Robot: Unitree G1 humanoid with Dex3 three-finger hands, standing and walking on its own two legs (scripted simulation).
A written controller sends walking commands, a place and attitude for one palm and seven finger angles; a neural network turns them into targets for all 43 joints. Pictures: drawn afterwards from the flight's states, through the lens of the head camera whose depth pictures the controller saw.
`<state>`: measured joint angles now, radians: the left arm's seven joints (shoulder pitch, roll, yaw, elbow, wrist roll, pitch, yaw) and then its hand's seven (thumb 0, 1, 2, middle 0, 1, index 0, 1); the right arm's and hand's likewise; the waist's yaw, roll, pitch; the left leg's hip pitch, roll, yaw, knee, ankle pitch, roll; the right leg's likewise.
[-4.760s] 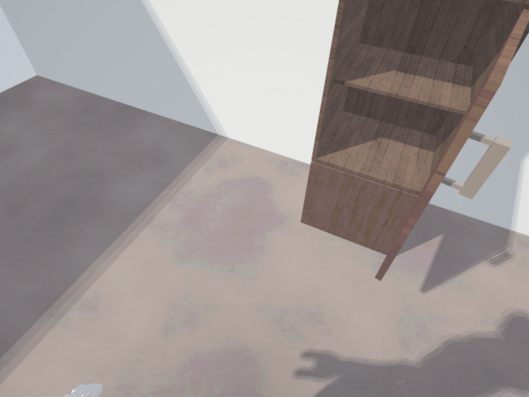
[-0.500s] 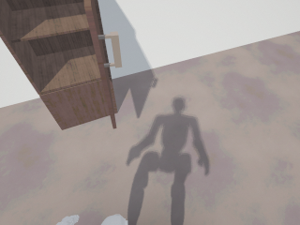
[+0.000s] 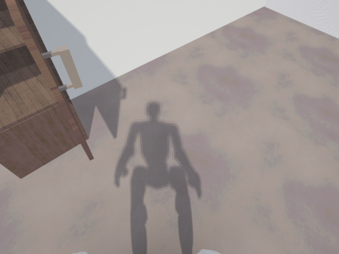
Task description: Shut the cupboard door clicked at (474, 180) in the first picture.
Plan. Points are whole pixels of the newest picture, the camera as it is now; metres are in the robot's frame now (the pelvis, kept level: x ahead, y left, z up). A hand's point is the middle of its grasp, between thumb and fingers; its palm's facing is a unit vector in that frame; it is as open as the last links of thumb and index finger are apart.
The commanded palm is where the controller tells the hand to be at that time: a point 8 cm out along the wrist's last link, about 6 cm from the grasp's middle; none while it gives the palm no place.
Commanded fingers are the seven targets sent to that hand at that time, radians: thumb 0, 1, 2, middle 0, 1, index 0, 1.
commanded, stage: walk to a spot facing it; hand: left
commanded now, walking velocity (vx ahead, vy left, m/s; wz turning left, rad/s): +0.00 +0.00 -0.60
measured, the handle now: (62, 70) +0.56 +0.33 +0.08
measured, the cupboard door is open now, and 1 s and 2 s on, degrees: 80 80 80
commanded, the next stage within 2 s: none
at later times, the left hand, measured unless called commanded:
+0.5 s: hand (97, 251) +0.15 +0.19 -0.19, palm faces -0.22 -0.96 -0.19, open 7.4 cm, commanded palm none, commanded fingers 0.00 0.90 0.90 -0.20 -0.30 -0.20 -0.30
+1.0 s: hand (158, 201) +0.28 +0.04 -0.16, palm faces -0.64 -0.75 -0.19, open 7.4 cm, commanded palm none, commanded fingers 0.00 0.90 0.90 -0.20 -0.30 -0.20 -0.30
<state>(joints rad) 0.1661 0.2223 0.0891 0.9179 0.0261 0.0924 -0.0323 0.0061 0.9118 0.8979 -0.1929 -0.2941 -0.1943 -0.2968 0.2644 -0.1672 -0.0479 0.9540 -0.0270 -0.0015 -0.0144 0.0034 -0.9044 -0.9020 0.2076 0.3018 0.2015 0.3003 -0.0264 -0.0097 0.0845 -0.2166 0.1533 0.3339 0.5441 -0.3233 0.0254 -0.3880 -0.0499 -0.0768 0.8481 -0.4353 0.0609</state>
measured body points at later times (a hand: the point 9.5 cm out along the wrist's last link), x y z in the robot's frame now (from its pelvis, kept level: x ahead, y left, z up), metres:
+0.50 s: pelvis +0.01 +0.02 -0.01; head +0.05 +0.04 +0.44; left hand +0.16 +0.24 -0.17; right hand +0.05 -0.26 -0.12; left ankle +0.05 +0.11 -0.74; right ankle -0.01 -0.12 -0.72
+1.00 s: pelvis +0.06 -0.03 -0.01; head +0.09 -0.06 +0.44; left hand +0.31 +0.08 -0.14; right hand -0.16 -0.18 -0.15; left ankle +0.06 +0.11 -0.74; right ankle +0.00 -0.14 -0.73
